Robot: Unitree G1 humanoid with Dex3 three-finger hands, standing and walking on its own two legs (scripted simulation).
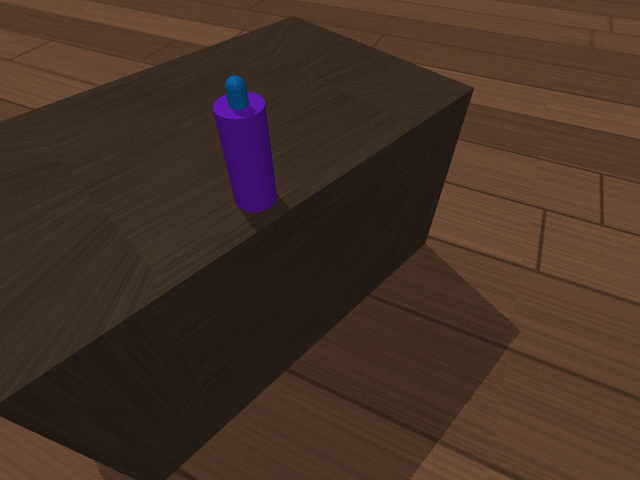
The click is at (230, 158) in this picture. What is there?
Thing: necked bottle
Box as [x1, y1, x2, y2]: [212, 76, 276, 212]
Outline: 231,76 225,82 226,94 218,98 214,102 212,108 235,202 238,207 245,211 261,211 271,206 276,198 264,100 255,93 247,92 245,83 240,77
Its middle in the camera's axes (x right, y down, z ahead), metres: -0.14 -0.17 +0.71
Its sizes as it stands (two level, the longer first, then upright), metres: 0.088 0.088 0.263
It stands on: a support 0.70 m high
